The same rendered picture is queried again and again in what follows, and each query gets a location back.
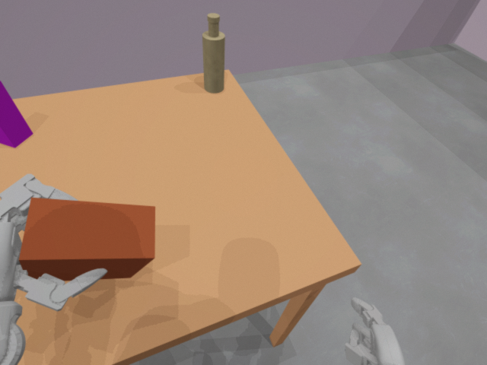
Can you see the robot left hand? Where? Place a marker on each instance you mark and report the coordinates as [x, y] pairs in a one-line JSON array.
[[47, 290]]

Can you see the robot right hand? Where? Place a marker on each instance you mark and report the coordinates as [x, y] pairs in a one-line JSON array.
[[378, 347]]

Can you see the table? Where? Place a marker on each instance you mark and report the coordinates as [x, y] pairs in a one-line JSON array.
[[237, 229]]

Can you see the sponge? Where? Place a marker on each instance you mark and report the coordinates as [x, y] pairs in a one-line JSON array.
[[66, 238]]

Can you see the robot left forearm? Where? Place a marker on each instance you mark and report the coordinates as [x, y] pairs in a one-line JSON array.
[[12, 338]]

